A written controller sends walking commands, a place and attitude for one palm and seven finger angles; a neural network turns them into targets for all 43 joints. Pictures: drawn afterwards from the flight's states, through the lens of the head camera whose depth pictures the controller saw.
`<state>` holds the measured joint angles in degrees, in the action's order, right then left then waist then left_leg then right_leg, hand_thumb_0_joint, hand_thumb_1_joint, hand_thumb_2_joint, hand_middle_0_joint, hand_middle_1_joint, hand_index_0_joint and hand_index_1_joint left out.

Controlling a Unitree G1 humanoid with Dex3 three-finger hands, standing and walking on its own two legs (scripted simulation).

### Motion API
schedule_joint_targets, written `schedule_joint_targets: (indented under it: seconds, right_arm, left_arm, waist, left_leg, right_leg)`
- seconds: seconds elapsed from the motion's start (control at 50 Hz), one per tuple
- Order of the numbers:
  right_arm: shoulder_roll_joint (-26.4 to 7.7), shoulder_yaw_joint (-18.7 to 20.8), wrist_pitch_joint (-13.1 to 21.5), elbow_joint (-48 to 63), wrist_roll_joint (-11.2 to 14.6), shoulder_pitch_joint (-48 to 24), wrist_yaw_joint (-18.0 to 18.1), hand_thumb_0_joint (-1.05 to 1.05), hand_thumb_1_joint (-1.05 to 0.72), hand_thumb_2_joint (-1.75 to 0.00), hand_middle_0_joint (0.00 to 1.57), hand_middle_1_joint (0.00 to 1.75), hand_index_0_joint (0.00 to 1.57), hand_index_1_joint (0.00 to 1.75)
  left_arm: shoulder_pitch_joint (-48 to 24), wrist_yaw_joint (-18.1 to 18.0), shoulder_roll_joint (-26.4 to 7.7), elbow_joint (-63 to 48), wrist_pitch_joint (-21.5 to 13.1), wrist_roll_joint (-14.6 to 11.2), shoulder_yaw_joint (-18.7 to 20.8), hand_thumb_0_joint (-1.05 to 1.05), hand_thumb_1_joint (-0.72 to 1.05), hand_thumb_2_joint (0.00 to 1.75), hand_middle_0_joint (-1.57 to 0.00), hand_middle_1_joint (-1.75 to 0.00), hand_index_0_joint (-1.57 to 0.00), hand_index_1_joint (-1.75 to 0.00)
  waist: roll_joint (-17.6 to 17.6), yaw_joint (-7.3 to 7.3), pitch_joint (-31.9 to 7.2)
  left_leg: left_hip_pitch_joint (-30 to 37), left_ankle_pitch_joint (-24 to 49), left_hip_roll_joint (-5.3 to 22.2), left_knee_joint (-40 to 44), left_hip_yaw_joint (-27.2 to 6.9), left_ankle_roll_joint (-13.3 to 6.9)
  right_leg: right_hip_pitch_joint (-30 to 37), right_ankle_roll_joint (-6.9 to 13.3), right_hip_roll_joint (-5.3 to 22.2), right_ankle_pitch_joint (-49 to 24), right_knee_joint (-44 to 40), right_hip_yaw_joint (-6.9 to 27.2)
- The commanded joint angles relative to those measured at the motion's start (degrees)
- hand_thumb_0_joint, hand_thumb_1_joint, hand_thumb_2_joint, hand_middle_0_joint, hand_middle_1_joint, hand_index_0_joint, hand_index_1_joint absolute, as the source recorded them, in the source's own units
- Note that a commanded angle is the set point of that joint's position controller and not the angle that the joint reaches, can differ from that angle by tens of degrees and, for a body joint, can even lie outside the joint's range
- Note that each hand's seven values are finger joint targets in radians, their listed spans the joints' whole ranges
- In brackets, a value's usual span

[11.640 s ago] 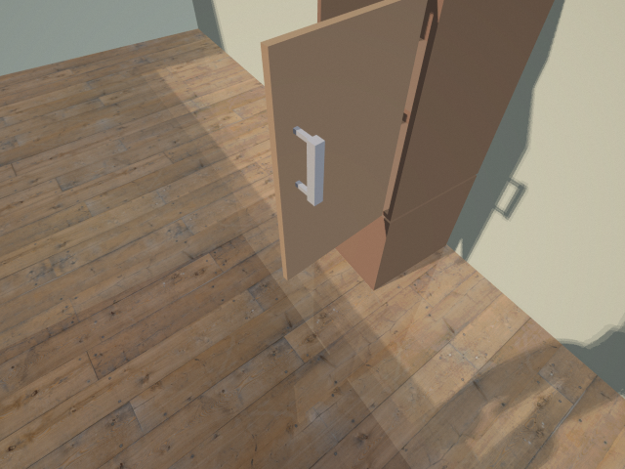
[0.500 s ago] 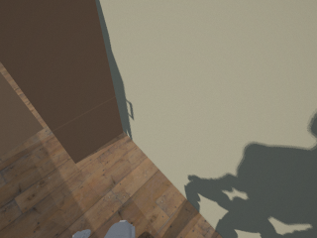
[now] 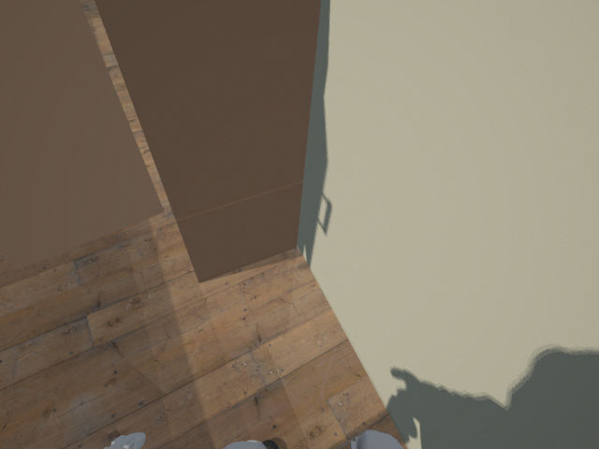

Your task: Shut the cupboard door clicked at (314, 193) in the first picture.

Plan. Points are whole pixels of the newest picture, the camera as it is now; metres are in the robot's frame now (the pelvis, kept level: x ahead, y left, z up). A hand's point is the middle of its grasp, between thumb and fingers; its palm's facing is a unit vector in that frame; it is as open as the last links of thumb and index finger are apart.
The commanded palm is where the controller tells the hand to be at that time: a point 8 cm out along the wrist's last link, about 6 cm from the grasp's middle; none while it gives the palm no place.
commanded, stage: turn to face it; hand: left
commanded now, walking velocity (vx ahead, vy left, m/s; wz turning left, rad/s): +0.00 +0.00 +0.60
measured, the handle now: out of the picture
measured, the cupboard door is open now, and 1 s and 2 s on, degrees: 96 96 96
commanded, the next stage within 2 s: take the last steps up to it in 0.92 s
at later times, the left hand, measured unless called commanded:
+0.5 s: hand out of the picture +0.01 +0.13 -0.15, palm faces +0.34 -0.91 -0.25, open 7.4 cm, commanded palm none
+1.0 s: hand out of the picture -0.06 +0.18 -0.17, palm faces +0.53 -0.81 -0.25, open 7.4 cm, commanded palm none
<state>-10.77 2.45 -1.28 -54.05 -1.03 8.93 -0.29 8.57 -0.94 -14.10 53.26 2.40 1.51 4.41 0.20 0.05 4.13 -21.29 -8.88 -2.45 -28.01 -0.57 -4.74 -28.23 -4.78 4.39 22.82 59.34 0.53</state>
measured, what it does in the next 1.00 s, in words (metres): steps on the spot, turning left: right foot, then left foot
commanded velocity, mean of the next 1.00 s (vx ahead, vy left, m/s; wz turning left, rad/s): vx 0.00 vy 0.00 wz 0.42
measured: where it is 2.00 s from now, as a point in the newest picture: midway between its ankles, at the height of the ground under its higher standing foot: outside the picture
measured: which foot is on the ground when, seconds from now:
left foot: down 0.00-0.22, up 0.24-0.64, down 0.66-1.00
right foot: up 0.00-0.20, down 0.22-0.66, up 0.68-1.00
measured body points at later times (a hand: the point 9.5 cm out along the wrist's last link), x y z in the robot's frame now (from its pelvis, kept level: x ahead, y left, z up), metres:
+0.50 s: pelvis +0.01 -0.07 +0.00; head +0.05 -0.07 +0.45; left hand +0.00 +0.18 -0.13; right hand +0.15 -0.31 -0.15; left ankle -0.04 +0.07 -0.66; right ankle +0.00 -0.17 -0.74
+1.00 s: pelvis -0.01 -0.03 +0.00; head +0.02 +0.00 +0.45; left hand -0.09 +0.22 -0.15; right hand +0.19 -0.18 -0.14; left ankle -0.04 +0.05 -0.74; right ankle +0.05 -0.17 -0.68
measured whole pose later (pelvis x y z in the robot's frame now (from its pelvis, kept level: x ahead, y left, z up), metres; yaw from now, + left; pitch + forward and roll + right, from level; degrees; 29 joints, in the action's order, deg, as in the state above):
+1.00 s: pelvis -0.01 -0.03 +0.00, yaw +30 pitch +0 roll +0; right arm -9.8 1.3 -1.5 -54.7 -1.0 7.7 0.3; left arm 10.8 -0.9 -13.2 54.4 3.0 1.3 3.3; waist 0.7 1.4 4.7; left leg -14.7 -12.6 -1.8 -26.9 1.5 -3.2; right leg -24.4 -3.8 4.2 24.2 54.0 -1.2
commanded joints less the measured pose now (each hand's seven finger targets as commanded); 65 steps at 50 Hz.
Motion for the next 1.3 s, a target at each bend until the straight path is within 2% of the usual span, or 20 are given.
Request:
schedule_joint_targets:
  seconds: [0.0, 0.16, 0.18, 0.2, 0.22, 0.32, 0.48, 0.58, 0.62, 0.64, 0.66, 0.78, 1.0, 1.06, 1.08, 1.1, 1.12, 1.14, 1.18, 1.28]
  right_arm:
    - [-13.07, 3.85, 0.40, 2.50, -0.40, 5.31, 0.94, 0.00, -0.90, -0.90, 0.20, 0.30, 0.20, 0.30]
    - [-11.87, 4.55, -1.02, 4.20, 0.03, 0.53, 0.63, 0.00, -0.90, -0.90, 0.20, 0.30, 0.20, 0.30]
    - [-9.60, 4.32, -1.15, 4.71, 0.50, 0.11, 0.34, 0.00, -0.90, -0.90, 0.20, 0.30, 0.20, 0.30]
    - [-6.27, 4.02, -1.04, 5.83, 0.89, -0.38, 0.26, 0.00, -0.90, -0.90, 0.20, 0.30, 0.20, 0.30]
    - [-9.37, 4.50, -1.03, 5.83, 0.00, -1.53, -0.15, 0.00, -0.90, -0.90, 0.20, 0.30, 0.20, 0.30]
    - [-7.58, 4.07, -2.42, 2.63, -0.25, 2.29, -1.13, 0.00, -0.90, -0.90, 0.20, 0.30, 0.20, 0.30]
    - [-5.98, 2.04, -2.13, 4.07, 0.16, -6.46, -1.09, 0.00, -0.90, -0.90, 0.20, 0.30, 0.20, 0.30]
    - [-6.67, 1.68, -1.05, 3.78, 0.30, -3.96, -0.76, 0.00, -0.90, -0.90, 0.20, 0.30, 0.20, 0.30]
    - [-11.64, 2.91, -0.10, 2.02, -0.18, 3.12, -0.44, 0.00, -0.90, -0.90, 0.20, 0.30, 0.20, 0.30]
    - [-17.63, 4.44, 0.28, 1.55, -0.47, 6.92, -0.06, 0.00, -0.90, -0.90, 0.20, 0.30, 0.20, 0.30]
    - [-18.95, 4.26, -0.23, 0.91, 0.10, 8.74, 0.61, 0.00, -0.90, -0.90, 0.20, 0.30, 0.20, 0.30]
    - [-11.94, 1.81, 0.52, 3.45, -0.15, -1.46, 1.89, 0.00, -0.90, -0.90, 0.20, 0.30, 0.20, 0.30]
    - [-10.90, 2.22, 0.32, 1.51, -0.49, 1.96, 1.58, 0.00, -0.90, -0.90, 0.20, 0.30, 0.20, 0.30]
    - [-9.76, 2.28, 0.36, 1.21, -0.05, 1.13, 1.39, 0.00, -0.90, -0.90, 0.20, 0.30, 0.20, 0.30]
    - [-7.69, 2.16, 0.39, 1.24, 0.26, 1.02, 1.11, 0.00, -0.90, -0.90, 0.20, 0.30, 0.20, 0.30]
    - [-4.11, 1.47, 0.52, 2.27, 0.65, 1.19, 0.72, 0.00, -0.90, -0.90, 0.20, 0.30, 0.20, 0.30]
    - [-6.69, 1.99, 0.31, 3.98, -0.14, -2.54, 0.14, 0.00, -0.90, -0.90, 0.20, 0.30, 0.20, 0.30]
    - [-7.94, 2.57, 0.09, 4.35, -0.55, -3.31, -0.42, 0.00, -0.90, -0.90, 0.20, 0.30, 0.20, 0.30]
    - [-7.08, 2.86, 0.04, 0.76, -0.83, -0.22, -0.81, 0.00, -0.90, -0.90, 0.20, 0.30, 0.20, 0.30]
    - [-3.94, 2.28, 0.26, -1.52, -0.33, 1.63, -1.38, 0.00, -0.90, -0.90, 0.20, 0.30, 0.20, 0.30]
  left_arm:
    - [-1.36, -0.49, -3.01, -5.34, -1.16, -0.58, 0.30, 0.00, 0.90, 0.90, -0.20, -0.30, -0.20, -0.30]
    - [5.51, -1.19, -4.47, -4.68, -1.65, -1.15, 0.93, 0.00, 0.90, 0.90, -0.20, -0.30, -0.20, -0.30]
    - [7.84, -1.52, -7.32, -4.36, -1.96, -0.75, 1.66, 0.00, 0.90, 0.90, -0.20, -0.30, -0.20, -0.30]
    - [7.99, -1.82, -11.98, -5.11, -2.22, 0.20, 2.36, 0.00, 0.90, 0.90, -0.20, -0.30, -0.20, -0.30]
    - [4.70, -1.97, -12.25, -6.26, -2.11, -0.03, 1.51, 0.00, 0.90, 0.90, -0.20, -0.30, -0.20, -0.30]
    - [0.27, -1.30, -4.99, -6.79, -3.49, -0.91, -0.31, 0.00, 0.90, 0.90, -0.20, -0.30, -0.20, -0.30]
    - [10.38, -1.28, -7.75, -3.19, -3.34, -0.12, 0.55, 0.00, 0.90, 0.90, -0.20, -0.30, -0.20, -0.30]
    - [9.46, -0.78, -9.91, -2.07, -3.16, 0.10, 1.20, 0.00, 0.90, 0.90, -0.20, -0.30, -0.20, -0.30]
    - [6.93, -0.30, -8.85, -2.94, -3.08, -1.00, 1.04, 0.00, 0.90, 0.90, -0.20, -0.30, -0.20, -0.30]
    - [5.05, 0.16, -4.48, -4.89, -2.83, -1.32, -0.29, 0.00, 0.90, 0.90, -0.20, -0.30, -0.20, -0.30]
    - [2.54, -0.48, -4.00, -6.27, -1.72, -1.15, -0.68, 0.00, 0.90, 0.90, -0.20, -0.30, -0.20, -0.30]
    - [5.86, 0.04, -4.06, -1.00, 0.00, -0.27, -0.04, 0.00, 0.90, 0.90, -0.20, -0.30, -0.20, -0.30]
    - [3.68, -0.33, -1.18, -2.31, -0.82, -0.70, -0.90, 0.00, 0.90, 0.90, -0.20, -0.30, -0.20, -0.30]
    - [9.12, -0.04, -1.19, -0.33, -2.04, -0.56, -0.56, 0.00, 0.90, 0.90, -0.20, -0.30, -0.20, -0.30]
    - [11.46, -0.14, -3.09, 0.58, -2.61, -0.10, -0.03, 0.00, 0.90, 0.90, -0.20, -0.30, -0.20, -0.30]
    - [14.17, -0.44, -7.56, 1.06, -3.11, 0.66, 1.00, 0.00, 0.90, 0.90, -0.20, -0.30, -0.20, -0.30]
    - [15.04, -0.64, -10.40, 0.34, -3.12, 0.26, 1.36, 0.00, 0.90, 0.90, -0.20, -0.30, -0.20, -0.30]
    - [12.72, -0.75, -9.01, -0.30, -3.14, -0.14, 0.98, 0.00, 0.90, 0.90, -0.20, -0.30, -0.20, -0.30]
    - [8.85, -0.51, -4.13, 0.30, -4.74, -0.35, -0.06, 0.00, 0.90, 0.90, -0.20, -0.30, -0.20, -0.30]
    - [13.97, -0.40, -1.93, 3.66, -7.02, -0.56, -0.69, 0.00, 0.90, 0.90, -0.20, -0.30, -0.20, -0.30]
  waist:
    - [-8.05, -2.61, -9.38]
    - [-7.85, 1.24, -9.38]
    - [-0.65, 2.59, -9.72]
    - [15.65, 3.20, -7.53]
    - [12.69, 2.20, -4.43]
    - [10.91, -2.15, -2.62]
    - [10.44, 2.60, -4.10]
    - [12.53, 0.84, -5.75]
    - [2.40, -3.83, -11.04]
    - [-15.31, -5.86, -12.50]
    - [-13.50, -5.85, -13.05]
    - [-6.83, -0.07, -3.77]
    - [-8.64, -0.78, -6.08]
    - [-6.61, 1.98, -7.29]
    - [-1.18, 3.06, -6.42]
    - [13.88, 4.30, -4.87]
    - [16.45, 6.37, -0.33]
    - [8.66, 4.52, 1.91]
    - [10.13, 1.32, 4.06]
    - [6.17, 1.37, -0.17]
  left_leg:
    - [13.57, 7.18, 15.25, 8.76, -20.27, -5.65]
    - [-0.64, 0.90, 8.90, 4.72, -23.11, -1.53]
    - [-9.29, -7.01, 5.02, -1.33, -18.94, 1.40]
    - [-18.61, -20.67, -3.22, -15.79, -5.48, 6.64]
    - [-15.96, -24.15, -1.69, -28.97, -4.10, 6.69]
    - [-15.50, -12.39, 2.16, -42.33, -1.14, 8.86]
    - [-10.20, -16.52, 3.31, -24.15, 4.52, 8.95]
    - [3.38, -12.10, 0.93, -6.89, 7.92, 6.70]
    - [21.02, 9.32, 6.62, 3.35, 2.82, 3.81]
    - [28.49, 31.44, 22.64, 4.73, -17.99, -4.02]
    - [24.10, 42.24, 26.18, 3.74, -18.63, -8.88]
    - [10.77, 16.92, 16.76, 9.79, -8.92, -4.88]
    - [10.77, 11.91, 16.01, 8.54, -12.51, -5.45]
    - [3.44, -4.77, 11.95, 5.38, -11.30, -2.51]
    - [-3.81, -14.23, 7.75, 0.66, -8.13, 0.15]
    - [-15.81, -22.78, 0.17, -12.59, -0.61, 3.91]
    - [-19.21, -25.79, 0.40, -25.96, -0.06, 4.95]
    - [-19.68, -21.40, 2.44, -31.75, -2.09, 4.92]
    - [-18.76, -11.24, 4.62, -36.30, -2.76, 5.56]
    - [-18.47, -4.19, 5.70, -33.67, -0.16, 7.61]
  right_leg:
    - [-2.45, -0.05, -1.15, 2.52, -4.58, 0.59]
    - [21.57, 2.37, -4.50, -5.84, -32.63, -0.39]
    - [30.13, 4.49, 2.40, -3.19, -40.99, 6.06]
    - [31.72, 10.31, 18.38, -0.39, -47.26, 21.82]
    - [20.47, 13.50, 24.44, -6.72, -47.99, 22.34]
    - [22.24, 9.85, 12.00, -33.75, -39.86, 0.15]
    - [30.06, 10.54, 15.18, -49.70, -34.44, -4.63]
    - [25.20, 8.94, 15.21, -49.82, -27.77, -7.06]
    - [14.39, 4.36, 11.83, -36.12, -13.84, -11.19]
    - [-1.48, 0.78, 3.29, 7.51, -0.26, -10.88]
    - [-1.83, 1.46, 2.68, 15.29, 4.54, -2.82]
    - [-0.82, 1.16, 1.76, 1.15, 6.49, -0.32]
    - [7.96, 1.98, -1.92, 2.61, -15.03, -2.59]
    - [21.60, 2.59, -3.14, -5.63, -31.38, -4.16]
    - [28.44, 3.64, 0.24, -3.01, -37.86, -0.41]
    - [33.76, 8.68, 13.45, 9.67, -46.08, 17.64]
    - [26.11, 14.16, 23.28, 15.20, -52.33, 28.06]
    - [22.27, 15.39, 23.62, 17.47, -53.94, 24.68]
    - [21.39, 11.19, 15.91, 5.28, -51.69, 15.51]
    - [28.96, 9.91, 13.52, -21.98, -47.79, 2.01]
